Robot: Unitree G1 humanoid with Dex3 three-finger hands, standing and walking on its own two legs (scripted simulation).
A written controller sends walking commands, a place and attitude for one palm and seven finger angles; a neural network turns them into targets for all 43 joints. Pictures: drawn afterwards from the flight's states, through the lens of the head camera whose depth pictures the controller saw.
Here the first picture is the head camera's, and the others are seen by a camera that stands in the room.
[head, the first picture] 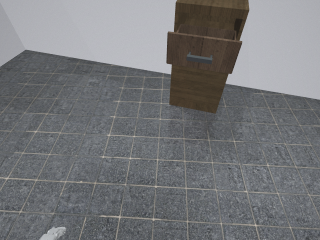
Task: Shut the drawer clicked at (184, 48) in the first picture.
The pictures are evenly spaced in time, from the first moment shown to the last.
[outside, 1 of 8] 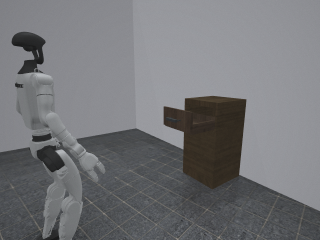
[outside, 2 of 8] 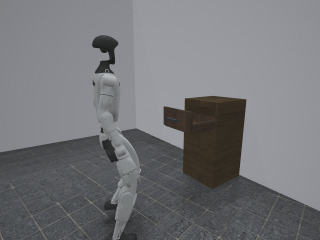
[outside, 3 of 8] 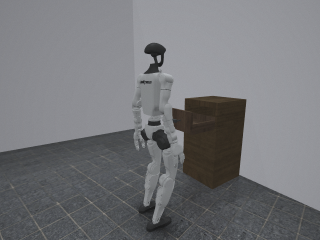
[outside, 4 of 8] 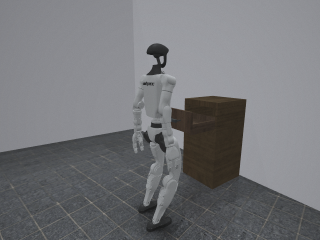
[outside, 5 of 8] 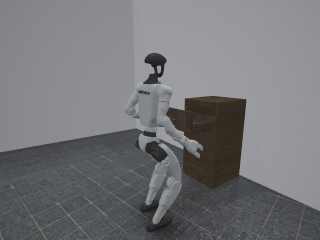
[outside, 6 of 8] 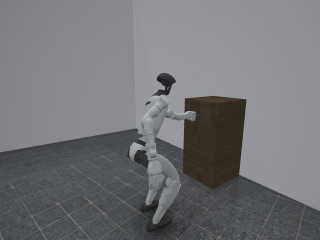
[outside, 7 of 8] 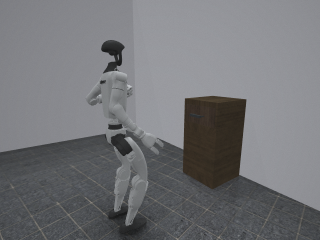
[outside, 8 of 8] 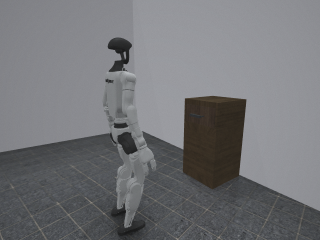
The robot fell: no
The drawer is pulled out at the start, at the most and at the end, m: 0.30 0.30 0.00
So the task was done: yes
